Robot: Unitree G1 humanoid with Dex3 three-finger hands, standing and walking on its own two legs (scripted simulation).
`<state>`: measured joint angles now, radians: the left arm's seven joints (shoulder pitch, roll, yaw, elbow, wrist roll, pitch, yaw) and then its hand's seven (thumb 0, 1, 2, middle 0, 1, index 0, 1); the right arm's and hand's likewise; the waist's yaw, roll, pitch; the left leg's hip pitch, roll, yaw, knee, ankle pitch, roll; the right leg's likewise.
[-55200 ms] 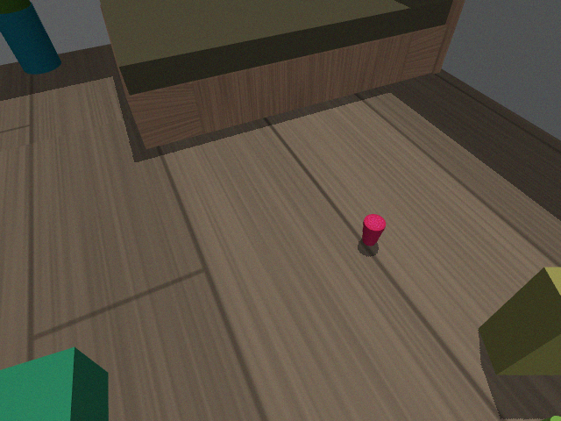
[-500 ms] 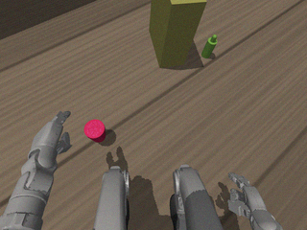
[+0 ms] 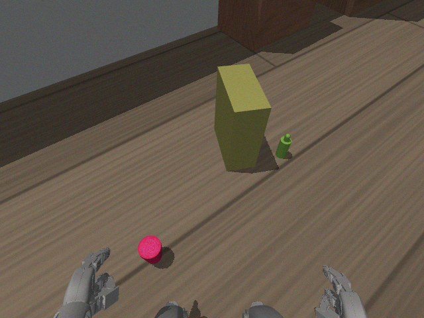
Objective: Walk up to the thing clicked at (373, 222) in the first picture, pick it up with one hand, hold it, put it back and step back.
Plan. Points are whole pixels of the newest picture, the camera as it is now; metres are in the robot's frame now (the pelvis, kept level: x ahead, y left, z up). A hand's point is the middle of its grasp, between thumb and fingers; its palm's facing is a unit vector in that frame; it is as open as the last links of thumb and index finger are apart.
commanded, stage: home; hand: left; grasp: from above
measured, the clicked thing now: (152, 251) +0.45 +0.22 -0.63
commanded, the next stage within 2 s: none
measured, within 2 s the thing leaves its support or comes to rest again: neither
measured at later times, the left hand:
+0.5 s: hand (107, 314) +0.17 +0.18 -0.02, palm faces +0.07 -0.98 -0.19, open 7.4 cm
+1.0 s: hand (108, 312) +0.17 +0.18 -0.02, palm faces +0.05 -0.98 -0.20, open 7.4 cm
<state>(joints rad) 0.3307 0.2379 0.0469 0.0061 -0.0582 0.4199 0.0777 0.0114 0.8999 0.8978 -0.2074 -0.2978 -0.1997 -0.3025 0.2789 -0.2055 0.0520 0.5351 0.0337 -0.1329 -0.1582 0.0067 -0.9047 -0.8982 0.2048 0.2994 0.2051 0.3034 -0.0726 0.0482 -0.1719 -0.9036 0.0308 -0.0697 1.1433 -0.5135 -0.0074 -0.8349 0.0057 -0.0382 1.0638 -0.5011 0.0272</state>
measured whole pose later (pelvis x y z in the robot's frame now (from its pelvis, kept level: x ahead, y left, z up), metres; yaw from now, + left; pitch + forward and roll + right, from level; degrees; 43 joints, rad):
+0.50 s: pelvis +0.01 +0.00 +0.02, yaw +1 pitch +10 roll -3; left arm 0.50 0.22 0.03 -0.12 -0.05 0.45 0.01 0.01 0.90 0.90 -0.20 -0.30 -0.20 -0.30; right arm 0.26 -0.22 0.04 0.51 0.01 -0.23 -0.17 0.01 -0.90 -0.90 0.21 0.30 0.21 0.30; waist -0.03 0.05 -0.16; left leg -0.70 0.02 -0.07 1.01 -0.48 -0.01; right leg -0.63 0.00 -0.04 0.93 -0.47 0.03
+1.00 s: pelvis +0.01 +0.00 +0.02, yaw +1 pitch +10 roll -3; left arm 0.49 0.22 0.02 -0.13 -0.06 0.46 0.02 0.01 0.90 0.90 -0.20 -0.30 -0.20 -0.30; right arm 0.30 -0.22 0.03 0.54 0.01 -0.24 -0.18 0.01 -0.90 -0.90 0.21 0.30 0.21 0.30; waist -0.04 0.05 -0.16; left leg -0.71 0.03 -0.06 1.01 -0.48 -0.01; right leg -0.64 0.00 -0.03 0.94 -0.47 0.03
